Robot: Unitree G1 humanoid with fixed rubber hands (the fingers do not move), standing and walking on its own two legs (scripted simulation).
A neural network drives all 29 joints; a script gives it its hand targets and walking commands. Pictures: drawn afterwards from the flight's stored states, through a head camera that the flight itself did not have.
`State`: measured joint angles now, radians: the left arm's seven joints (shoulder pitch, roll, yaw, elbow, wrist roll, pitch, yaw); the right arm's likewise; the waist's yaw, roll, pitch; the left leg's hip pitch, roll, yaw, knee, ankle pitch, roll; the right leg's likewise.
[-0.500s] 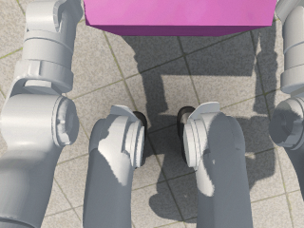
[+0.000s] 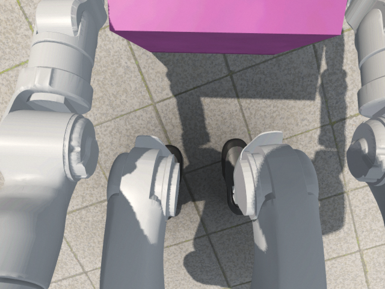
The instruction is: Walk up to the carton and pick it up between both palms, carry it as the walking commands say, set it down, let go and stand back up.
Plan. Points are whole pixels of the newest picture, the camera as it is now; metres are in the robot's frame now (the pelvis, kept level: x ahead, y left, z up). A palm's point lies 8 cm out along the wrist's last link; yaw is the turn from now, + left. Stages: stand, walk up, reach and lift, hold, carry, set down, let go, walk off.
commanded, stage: set down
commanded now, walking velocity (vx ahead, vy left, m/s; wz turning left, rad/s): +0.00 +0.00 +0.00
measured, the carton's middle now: out of the picture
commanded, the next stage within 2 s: none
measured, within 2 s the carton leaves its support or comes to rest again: neither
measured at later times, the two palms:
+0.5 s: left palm out of the picture +0.57 +0.15 -0.15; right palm out of the picture +0.55 -0.23 -0.15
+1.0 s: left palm out of the picture +0.57 +0.15 -0.16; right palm out of the picture +0.55 -0.23 -0.15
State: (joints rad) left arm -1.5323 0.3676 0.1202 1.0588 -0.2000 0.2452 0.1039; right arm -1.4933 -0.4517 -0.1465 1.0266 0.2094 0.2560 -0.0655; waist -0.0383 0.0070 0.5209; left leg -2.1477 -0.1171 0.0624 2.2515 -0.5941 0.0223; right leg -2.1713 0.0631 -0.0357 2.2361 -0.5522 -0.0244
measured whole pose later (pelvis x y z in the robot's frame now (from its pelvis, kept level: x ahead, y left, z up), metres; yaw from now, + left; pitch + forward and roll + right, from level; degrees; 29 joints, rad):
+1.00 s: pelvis +0.01 +0.00 -0.01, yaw -1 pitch +29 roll +0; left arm -1.50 0.34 0.20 1.07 -0.11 0.15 0.07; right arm -1.46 -0.43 -0.21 1.07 0.19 0.15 -0.02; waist -0.03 0.00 0.48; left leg -2.20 -0.07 0.08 2.30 -0.61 0.05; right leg -2.23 0.03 -0.06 2.28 -0.56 -0.05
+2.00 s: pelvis +0.01 +0.00 +0.05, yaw -1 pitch +30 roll +1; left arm -1.44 0.51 0.18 0.80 -0.22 0.29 0.05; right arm -1.37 -0.48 -0.22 0.72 0.22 0.30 -0.05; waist -0.04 0.01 0.52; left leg -1.99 -0.06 0.07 2.10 -0.64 0.05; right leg -2.03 0.03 -0.05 2.09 -0.59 -0.06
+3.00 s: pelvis +0.02 +0.00 +0.30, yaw -2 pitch +30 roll +1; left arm -1.30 0.48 0.24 0.86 -0.17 0.30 -0.03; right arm -1.25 -0.47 -0.26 0.77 0.14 0.31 0.01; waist -0.03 0.01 0.39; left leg -1.32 -0.07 0.03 1.10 -0.31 0.03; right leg -1.35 0.05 0.03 1.10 -0.28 -0.03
